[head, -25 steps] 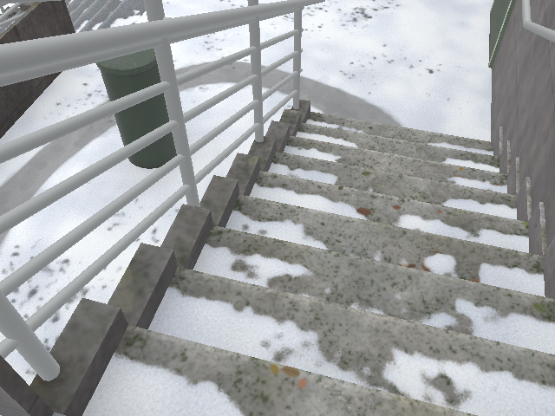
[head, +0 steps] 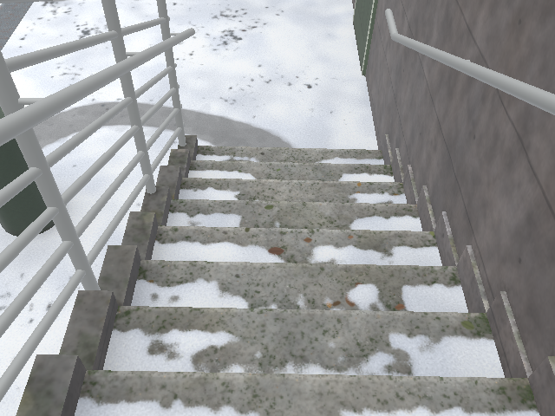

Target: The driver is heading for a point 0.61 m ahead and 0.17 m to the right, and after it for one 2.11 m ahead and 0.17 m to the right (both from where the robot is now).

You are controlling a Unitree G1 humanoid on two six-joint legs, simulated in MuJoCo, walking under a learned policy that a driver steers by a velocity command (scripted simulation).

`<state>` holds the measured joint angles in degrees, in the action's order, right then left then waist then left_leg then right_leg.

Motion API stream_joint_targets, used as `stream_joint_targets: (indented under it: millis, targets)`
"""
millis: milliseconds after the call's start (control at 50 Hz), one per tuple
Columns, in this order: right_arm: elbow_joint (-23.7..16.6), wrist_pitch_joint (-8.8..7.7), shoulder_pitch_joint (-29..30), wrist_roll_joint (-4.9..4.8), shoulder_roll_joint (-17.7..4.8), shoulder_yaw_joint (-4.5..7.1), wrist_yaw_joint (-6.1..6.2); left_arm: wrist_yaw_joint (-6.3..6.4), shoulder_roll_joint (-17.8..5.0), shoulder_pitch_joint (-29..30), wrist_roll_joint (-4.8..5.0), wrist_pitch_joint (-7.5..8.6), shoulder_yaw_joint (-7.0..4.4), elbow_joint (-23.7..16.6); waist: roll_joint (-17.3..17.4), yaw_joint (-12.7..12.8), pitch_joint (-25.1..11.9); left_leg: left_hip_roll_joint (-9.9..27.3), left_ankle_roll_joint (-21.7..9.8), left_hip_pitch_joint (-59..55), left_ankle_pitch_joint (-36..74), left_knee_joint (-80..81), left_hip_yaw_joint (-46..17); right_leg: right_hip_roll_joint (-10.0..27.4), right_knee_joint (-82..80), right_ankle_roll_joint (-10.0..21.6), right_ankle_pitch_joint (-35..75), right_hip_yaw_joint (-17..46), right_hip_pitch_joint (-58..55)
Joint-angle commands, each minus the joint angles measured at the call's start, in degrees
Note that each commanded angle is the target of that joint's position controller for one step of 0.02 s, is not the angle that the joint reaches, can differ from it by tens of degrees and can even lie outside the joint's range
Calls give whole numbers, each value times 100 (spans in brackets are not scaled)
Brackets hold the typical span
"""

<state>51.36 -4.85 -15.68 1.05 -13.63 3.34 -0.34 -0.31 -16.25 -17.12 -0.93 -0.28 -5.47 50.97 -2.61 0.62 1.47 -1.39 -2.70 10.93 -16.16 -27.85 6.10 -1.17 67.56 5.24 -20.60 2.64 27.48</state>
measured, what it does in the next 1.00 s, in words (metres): goes down, turning right: right foot 0.15 m lower, then left foot 0.15 m lower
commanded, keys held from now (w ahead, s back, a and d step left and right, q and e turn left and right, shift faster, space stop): w+e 0.62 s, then w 0.20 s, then w+q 0.18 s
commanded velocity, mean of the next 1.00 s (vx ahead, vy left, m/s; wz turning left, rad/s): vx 0.50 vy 0.00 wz -0.44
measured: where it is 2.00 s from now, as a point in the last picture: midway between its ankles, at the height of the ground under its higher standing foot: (349, 321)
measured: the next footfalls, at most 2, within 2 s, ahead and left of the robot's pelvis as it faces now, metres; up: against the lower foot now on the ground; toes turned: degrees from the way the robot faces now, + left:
right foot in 0.38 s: +0.28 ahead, -0.15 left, -0.15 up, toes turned -16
left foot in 0.98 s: +0.66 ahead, -0.08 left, -0.30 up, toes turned -27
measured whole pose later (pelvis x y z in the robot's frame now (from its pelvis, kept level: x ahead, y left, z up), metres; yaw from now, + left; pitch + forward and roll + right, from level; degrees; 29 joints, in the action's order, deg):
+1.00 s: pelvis +0.51 -0.12 -0.27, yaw -25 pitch +0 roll -4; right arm 43.0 -2.9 -6.6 1.9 -13.4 3.6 -2.3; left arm 2.4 -12.4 -24.2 -2.5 3.9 -2.5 53.5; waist 2.6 5.1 -1.6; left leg 1.5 -3.5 18.6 8.7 -22.4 -3.4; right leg -9.2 70.7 6.6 -47.2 3.2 8.3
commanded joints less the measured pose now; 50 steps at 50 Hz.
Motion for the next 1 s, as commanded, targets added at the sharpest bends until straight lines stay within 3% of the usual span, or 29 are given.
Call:
stream_joint_targets:
  millis: [20,80,120,160,180,200,240,300,340,380,400,420,440,460,480,500,520,540,580,600,640,680,720,800,860,880,940,980,1000]
  targets:
    - [-110,-117,-341,18,-536,103,57,-129,-56,2,-75,-193,-12,-462,690,66,310,1661,-865,-17,2143,1321,-1200,374,31,-110,753,140,869]
    - [37,-193,-855,69,-742,118,70,-159,-194,331,-146,-221,-29,-536,569,-95,10,1633,-757,-520,2380,852,-775,298,-149,-41,1942,67,1335]
    - [66,-327,-878,-21,-668,74,73,-110,-261,908,-85,-164,-64,-733,629,-129,331,1501,-380,-712,1491,837,-564,318,-1134,-39,2673,254,1732]
    - [145,-410,-1107,0,-649,51,107,-134,-280,1305,-108,-95,-53,-839,790,-309,472,1537,-331,-623,1291,622,-427,240,-1736,-14,3448,62,1555]
    - [128,-430,-1015,22,-686,59,144,-174,-289,1429,-86,-93,-36,-922,669,-205,541,1452,-254,-151,529,427,-215,256,-2404,-43,4195,28,1130]
    - [74,-395,-849,38,-520,-4,153,-286,-156,1434,-90,-95,13,-875,547,-218,463,1319,-164,336,67,186,69,191,-2828,-49,4968,-160,386]
    - [19,-375,-813,86,-592,-2,175,-426,-65,1568,1,-131,68,-873,652,-325,565,1403,-151,721,-504,-139,165,191,-3222,-89,5369,-394,-234]
    - [213,-187,-1265,105,-465,-35,232,-359,-20,1928,-33,-110,156,-833,666,-655,832,1505,-192,128,-18,-1105,165,271,-3967,-107,5000,-568,-70]
    - [327,33,-1444,193,-581,-7,356,-160,-169,1083,-134,-93,113,-482,604,-407,631,1534,-199,-262,1286,-2524,304,342,-4547,64,4461,-659,-766]
    - [315,171,-1152,77,-926,76,351,-75,-469,-1168,-337,-7,-71,309,79,785,-280,1034,-159,560,1321,-5791,682,69,-4947,400,4156,-798,-3216]
    - [202,177,-1439,18,-608,82,233,-69,-1073,-1447,-293,63,-221,476,-1496,621,-461,334,-3,3143,-3288,-8259,590,768,-3205,765,6602,-170,-5179]
    - [-193,121,-1567,-88,-511,-34,216,-141,-1322,-1540,1,158,-225,228,-1435,580,-1654,711,1,4343,-3245,-8738,-306,1668,-2230,1204,8012,966,-6314]
    - [-328,114,-1203,-39,-773,35,234,-119,-1134,-1384,158,164,-199,24,-454,722,-2045,919,119,4477,-2503,-8294,-600,1968,-2875,1478,6603,1622,-5996]
    - [-497,89,-724,88,-750,14,233,-11,-1085,-1089,56,106,-159,13,-58,567,-1555,792,233,4944,-2044,-8163,-560,2081,-3802,1780,4129,2387,-5171]
    - [-642,77,-377,241,-576,-56,216,134,-1114,-996,52,101,-155,79,-304,426,-1170,906,344,5145,-2035,-7694,-763,2341,-4403,1984,1672,3415,-4238]
    - [-514,110,-228,356,-925,26,204,158,-501,-219,152,170,51,-108,853,48,-385,1184,503,4374,-612,-5952,-1076,1989,-4676,1626,1266,2742,-2739]
    - [-593,253,-201,264,-681,-8,183,189,-609,-49,145,179,65,-75,301,-254,148,1152,701,3457,-331,-4913,-985,1814,-4816,1651,1815,2710,-1183]
    - [-713,302,173,338,-627,-28,140,202,-615,-18,114,196,75,-13,447,-248,356,1120,902,2889,-61,-4070,-968,1419,-4959,1491,2119,2446,-587]
    - [-530,434,-116,318,-347,-120,133,194,-742,-161,81,288,21,42,207,-292,-230,862,922,2081,407,-3709,-753,1115,-4736,1390,3809,2003,-633]
    - [-307,472,-675,176,-434,-72,139,146,-889,-357,16,330,-51,128,-117,-376,-519,776,753,2087,1185,-3976,-762,1084,-4460,1326,4499,1898,-997]
    - [-610,450,117,94,-803,73,112,65,-361,-760,124,442,-7,332,166,-147,-254,809,547,2978,2538,-3032,-1198,823,-4151,1171,2783,2059,-1632]
    - [-854,439,890,231,-667,53,27,87,-225,-908,126,522,-6,298,418,79,76,661,412,3136,3150,-1954,-1180,595,-4191,1025,1488,1956,-1622]
    - [-887,405,1051,302,-482,45,-123,136,-95,-835,94,566,35,282,176,105,172,582,295,2915,4081,-1601,-1326,573,-3852,1046,-47,2191,-1392]
    - [-1262,338,1726,265,-436,78,-264,255,-215,-1029,-61,510,84,75,-5,423,448,355,281,2790,3812,-1009,-1269,409,-3191,1005,461,2315,-1283]
    - [-1494,289,1955,115,-256,25,-274,382,-195,-1020,-158,420,143,72,-419,647,610,345,191,2430,3469,-316,-1285,275,-2871,881,683,2115,-1333]
    - [-1502,227,1961,113,-201,2,-297,396,-146,-1012,-152,409,159,74,-207,716,633,427,123,2220,3637,30,-1315,250,-2654,838,670,1929,-1302]
    - [-1211,176,1384,-13,-368,99,-229,411,-157,-1190,-148,415,181,187,186,713,824,574,-29,1378,3057,895,-1180,388,-1976,810,1430,1637,-1389]
    - [-433,224,-884,61,-420,234,-116,219,-303,-855,-202,455,192,166,392,-378,-134,35,-240,-794,3069,728,-549,182,395,639,3337,768,-1026]
    - [33,259,-2072,171,-772,373,-106,155,-235,-687,-133,447,139,221,958,-915,-552,424,-560,-2411,3704,303,-1007,-393,3029,329,1173,20,358]
Keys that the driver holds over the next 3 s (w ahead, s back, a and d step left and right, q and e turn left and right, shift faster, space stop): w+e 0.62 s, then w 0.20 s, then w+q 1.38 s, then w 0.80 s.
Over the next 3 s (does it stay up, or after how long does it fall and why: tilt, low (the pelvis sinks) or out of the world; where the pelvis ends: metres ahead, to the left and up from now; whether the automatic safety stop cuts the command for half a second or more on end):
stays up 1.57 -0.21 -0.76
